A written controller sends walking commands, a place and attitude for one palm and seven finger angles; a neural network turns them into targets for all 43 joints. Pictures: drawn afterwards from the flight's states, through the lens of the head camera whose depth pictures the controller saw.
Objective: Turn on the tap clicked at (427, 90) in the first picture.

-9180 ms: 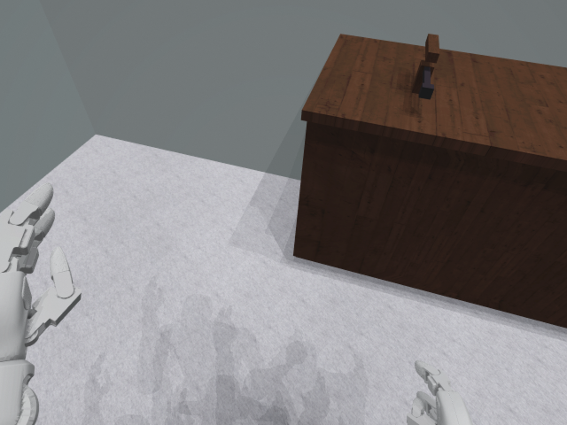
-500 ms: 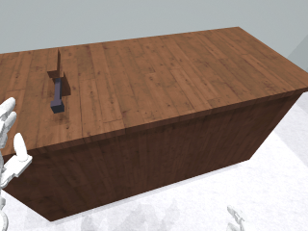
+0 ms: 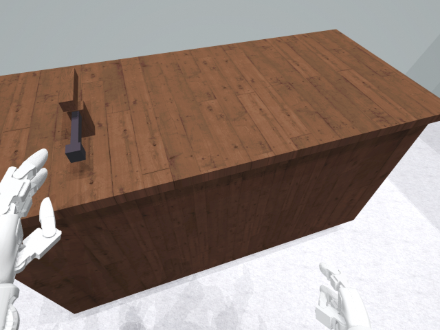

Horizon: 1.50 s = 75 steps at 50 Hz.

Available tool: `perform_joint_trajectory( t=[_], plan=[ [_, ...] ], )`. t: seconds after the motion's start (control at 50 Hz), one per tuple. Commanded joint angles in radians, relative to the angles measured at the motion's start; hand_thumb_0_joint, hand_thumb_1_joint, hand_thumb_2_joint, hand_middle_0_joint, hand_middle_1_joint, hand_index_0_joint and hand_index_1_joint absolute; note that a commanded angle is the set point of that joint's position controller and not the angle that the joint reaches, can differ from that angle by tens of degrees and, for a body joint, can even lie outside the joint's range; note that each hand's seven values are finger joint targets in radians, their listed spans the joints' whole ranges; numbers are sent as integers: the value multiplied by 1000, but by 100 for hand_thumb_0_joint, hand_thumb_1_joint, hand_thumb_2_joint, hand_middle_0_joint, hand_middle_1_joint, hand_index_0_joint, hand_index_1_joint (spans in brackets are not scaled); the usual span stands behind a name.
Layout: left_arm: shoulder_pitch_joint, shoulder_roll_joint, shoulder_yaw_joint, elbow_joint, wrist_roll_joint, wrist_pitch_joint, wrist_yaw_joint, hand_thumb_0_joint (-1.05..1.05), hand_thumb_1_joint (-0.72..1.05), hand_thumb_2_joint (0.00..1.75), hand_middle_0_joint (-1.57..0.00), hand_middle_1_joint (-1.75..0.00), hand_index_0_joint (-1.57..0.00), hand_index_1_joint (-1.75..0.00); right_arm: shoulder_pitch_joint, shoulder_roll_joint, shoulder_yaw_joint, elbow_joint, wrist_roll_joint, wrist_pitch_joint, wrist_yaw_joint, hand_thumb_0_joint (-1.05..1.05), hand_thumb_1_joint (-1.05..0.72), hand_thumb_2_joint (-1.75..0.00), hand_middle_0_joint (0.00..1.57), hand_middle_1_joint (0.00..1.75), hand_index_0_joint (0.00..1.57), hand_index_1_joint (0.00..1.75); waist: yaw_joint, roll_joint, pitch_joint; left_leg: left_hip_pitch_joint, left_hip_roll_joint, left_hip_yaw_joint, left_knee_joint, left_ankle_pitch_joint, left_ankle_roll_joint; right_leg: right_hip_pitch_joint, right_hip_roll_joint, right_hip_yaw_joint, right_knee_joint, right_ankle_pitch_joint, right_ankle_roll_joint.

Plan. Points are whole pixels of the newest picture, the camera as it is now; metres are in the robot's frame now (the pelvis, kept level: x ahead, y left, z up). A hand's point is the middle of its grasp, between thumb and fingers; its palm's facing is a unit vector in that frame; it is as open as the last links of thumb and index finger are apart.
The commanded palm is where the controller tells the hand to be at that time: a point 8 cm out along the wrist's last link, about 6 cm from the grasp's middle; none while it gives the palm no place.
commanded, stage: come to a stop and stand still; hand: left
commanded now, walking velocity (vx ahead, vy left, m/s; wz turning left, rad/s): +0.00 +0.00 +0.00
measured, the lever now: (75, 152) +0.42 +0.32 +0.09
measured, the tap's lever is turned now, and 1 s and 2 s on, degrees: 0 0 0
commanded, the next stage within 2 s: look again from close up in 1.02 s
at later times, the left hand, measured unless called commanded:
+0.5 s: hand (26, 259) +0.17 +0.25 +0.16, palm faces +0.38 -0.85 -0.36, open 7.5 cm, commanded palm +0.12 +0.27 +0.18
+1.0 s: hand (54, 228) +0.21 +0.23 +0.17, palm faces +0.33 -0.84 -0.42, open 7.4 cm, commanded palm +0.15 +0.26 +0.18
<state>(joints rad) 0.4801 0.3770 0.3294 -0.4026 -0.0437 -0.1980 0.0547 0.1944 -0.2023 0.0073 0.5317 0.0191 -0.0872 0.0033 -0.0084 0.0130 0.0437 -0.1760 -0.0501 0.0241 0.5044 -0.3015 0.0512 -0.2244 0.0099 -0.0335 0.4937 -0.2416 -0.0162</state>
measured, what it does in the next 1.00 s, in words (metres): stands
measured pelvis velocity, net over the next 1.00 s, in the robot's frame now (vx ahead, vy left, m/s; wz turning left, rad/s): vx -0.01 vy -0.01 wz -0.03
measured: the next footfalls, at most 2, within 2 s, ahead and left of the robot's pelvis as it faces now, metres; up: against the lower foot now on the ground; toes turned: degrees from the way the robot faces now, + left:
none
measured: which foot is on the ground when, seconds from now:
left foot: down 0.00-1.00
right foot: down 0.00-1.00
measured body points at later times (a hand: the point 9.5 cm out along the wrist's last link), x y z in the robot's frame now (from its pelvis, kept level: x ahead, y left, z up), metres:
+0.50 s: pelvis -0.05 +0.00 +0.00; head -0.07 +0.02 +0.45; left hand +0.15 +0.29 +0.18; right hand +0.10 -0.24 -0.06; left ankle -0.02 +0.08 -0.74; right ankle -0.03 -0.10 -0.72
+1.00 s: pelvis -0.01 -0.01 +0.00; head +0.00 +0.00 +0.45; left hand +0.18 +0.27 +0.19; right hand +0.18 -0.23 -0.06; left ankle -0.02 +0.08 -0.74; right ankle -0.04 -0.10 -0.74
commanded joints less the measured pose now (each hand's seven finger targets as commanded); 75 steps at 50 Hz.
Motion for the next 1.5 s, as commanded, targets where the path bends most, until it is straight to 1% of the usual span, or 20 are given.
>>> perform_joint_trajectory(
  t=[0.0, 0.1, 0.18, 0.28, 0.32, 0.4, 0.5, 0.6, 0.72, 0.78, 0.9, 1.04, 1.06, 1.08, 1.12, 1.16, 1.2, 1.28, 1.4, 1.48],
  plan=[
    [-224, 220, 211, -329, -19, -78, 59, 0, 90, 90, -20, -30, -20, -30, -109, -116, -36, -170, -2, -57, -48, 0, -90, -90, 20, 30, 20, 30, 27, 124, -189, -5, 119, -89, -99, 396, -60, 161, -74, 89, -25, 309, -31],
    [-290, 97, 56, -283, 2, -66, 64, 0, 90, 90, -20, -30, -20, -30, -100, -122, -30, -143, -13, -98, -47, 0, -90, -90, 20, 30, 20, 30, 34, 74, -124, -27, 102, -83, -128, 127, -30, 120, -74, 148, -138, 137, -21],
    [-260, 86, 32, -131, 23, -43, 70, 0, 90, 90, -20, -30, -20, -30, -74, -134, -36, -125, -23, -85, -46, 0, -90, -90, 20, 30, 20, 30, 27, -57, -28, -54, 47, -55, -56, -123, -16, -61, -124, 255, -320, -343, -37],
    [-255, 136, 80, -130, 12, -46, 76, 0, 90, 90, -20, -30, -20, -30, -59, -123, -31, -123, -19, -55, -53, 0, -90, -90, 20, 30, 20, 30, 13, -105, -55, -23, 26, -22, 115, -71, -15, -191, -195, 254, -296, -470, -86],
    [-241, 163, 119, -163, 2, -53, 77, 0, 90, 90, -20, -30, -20, -30, -68, -119, -24, -127, -25, -51, -55, 0, -90, -90, 20, 30, 20, 30, 8, -31, -81, -15, 48, -68, -26, -102, -10, -148, -119, 153, -173, -406, -58],
    [-252, 186, 154, -264, 14, -61, 63, 0, 90, 90, -20, -30, -20, -30, -111, -116, -33, -168, -21, -67, -54, 0, -90, -90, 20, 30, 20, 30, 30, 275, -29, -344, 242, -363, -438, -616, 71, 59, 68, -12, 317, -196, 13],
    [-207, 137, 102, -226, 32, -64, 59, 0, 90, 90, -20, -30, -20, -30, -81, -129, -28, -144, -32, -101, -37, 0, -90, -90, 20, 30, 20, 30, 34, 85, -35, -234, 167, -184, -260, -263, 39, 159, 27, -29, -59, -122, -7],
    [-307, 139, 79, -225, 27, -67, 50, 0, 90, 90, -20, -30, -20, -30, -87, -134, -33, -105, -45, -108, -33, 0, -90, -90, 20, 30, 20, 30, 16, -70, -49, -114, 52, -71, 37, 8, -34, -14, -140, 275, -225, -274, -94],
    [-204, 161, 126, -255, 12, -69, 57, 0, 90, 90, -20, -30, -20, -30, -79, -124, -25, -91, -32, -112, -37, 0, -90, -90, 20, 30, 20, 30, 32, 105, -174, 62, 134, -184, -127, 398, -36, 49, 2, 38, 34, 158, -7],
    [-165, 171, 140, -289, 9, -71, 55, 0, 90, 90, -20, -30, -20, -30, -84, -117, -21, -112, -31, -103, -33, 0, -90, -90, 20, 30, 20, 30, 38, 104, -182, 96, 141, -157, -82, 637, -54, 70, 4, 20, 12, 216, -2],
    [-45, 153, 166, -239, -9, -62, 57, 0, 90, 90, -20, -30, -20, -30, -83, -120, -29, -131, -26, -82, -29, 0, -90, -90, 20, 30, 20, 30, 31, -9, -196, 15, 90, -70, -11, 550, -63, 165, -53, 92, -54, 468, -25],
    [-132, 127, 111, -237, -8, -48, 62, 0, 90, 90, -20, -30, -20, -30, -81, -123, -30, -128, -23, -55, -45, 0, -90, -90, 20, 30, 20, 30, 23, 20, -188, 61, 94, -70, -59, 457, -45, 111, -49, 91, -94, 386, -2],
    [-1151, 891, 662, -510, 148, -152, 65, 0, 90, 90, -20, -30, -20, -30, 61, -172, -67, -106, -47, -118, -29, 0, -90, -90, 20, 30, 20, 30, 39, -104, -2, -71, 96, 3, 17, 400, -3, -83, -48, 107, -176, 476, 125],
    [-555, 277, 263, 136, 44, -96, 24, 0, 90, 90, -20, -30, -20, -30, -59, -53, -16, -63, -21, -113, -28, 0, -90, -90, 20, 30, 20, 30, 45, -76, -212, 24, 56, -74, -27, 465, -6, 50, -112, 162, -90, 440, -7],
    [-375, 115, 110, 1, 9, -76, 42, 0, 90, 90, -20, -30, -20, -30, -44, -119, -54, -120, 3, -106, -19, 0, -90, -90, 20, 30, 20, 30, 37, 128, -244, 96, 110, -58, 5, 475, -29, 105, -109, 194, -64, 475, -12],
    [-278, 75, 41, -149, 3, -68, 39, 0, 90, 90, -20, -30, -20, -30, -58, -133, -57, -134, 4, -93, 2, 0, -90, -90, 20, 30, 20, 30, 42, 149, -260, 82, 124, -74, 2, 473, -8, 123, -103, 161, -66, 425, 32],
    [-151, 44, 9, -207, 1, -55, 44, 0, 90, 90, -20, -30, -20, -30, -81, -124, -55, -155, 5, -85, 16, 0, -90, -90, 20, 30, 20, 30, 47, 37, -243, 29, 126, -78, -7, 409, -9, 147, -94, 143, -85, 371, 39],
    [-62, 161, 146, -225, -4, -47, 67, 0, 90, 90, -20, -30, -20, -30, -103, -125, -43, -167, -13, -69, -14, 0, -90, -90, 20, 30, 20, 30, 42, -138, -165, -41, 95, -80, -45, 174, -30, 57, -111, 168, -179, 97, -12],
    [-208, 215, 201, -283, -6, -78, 74, 0, 90, 90, -20, -30, -20, -30, -120, -117, -22, -166, -24, -71, -59, 0, -90, -90, 20, 30, 20, 30, 31, 86, -76, -74, 119, -127, -171, -7, -14, 11, -60, 147, -204, -96, -16],
    [-240, 135, 102, -230, 14, -81, 67, 0, 90, 90, -20, -30, -20, -30, -80, -123, -24, -139, -27, -102, -54, 0, -90, -90, 20, 30, 20, 30, 31, 66, -102, -45, 114, -113, -190, -63, -10, 32, -45, 140, -227, -106, -8]
  ],
)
